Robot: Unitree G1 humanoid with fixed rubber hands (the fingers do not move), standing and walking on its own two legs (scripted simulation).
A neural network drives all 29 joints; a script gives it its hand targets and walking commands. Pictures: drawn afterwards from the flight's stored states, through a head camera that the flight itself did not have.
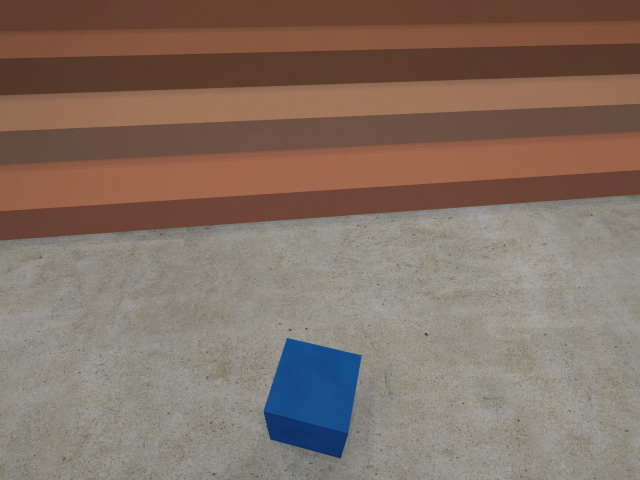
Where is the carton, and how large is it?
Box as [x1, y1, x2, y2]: [264, 338, 361, 457]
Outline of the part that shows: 287,338 264,408 264,414 270,438 340,457 348,431 361,355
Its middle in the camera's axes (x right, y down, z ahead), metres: -0.02 +0.46 +1.09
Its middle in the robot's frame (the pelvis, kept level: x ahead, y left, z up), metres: +0.44 +0.00 -0.64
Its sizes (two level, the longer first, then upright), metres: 0.210 0.200 0.250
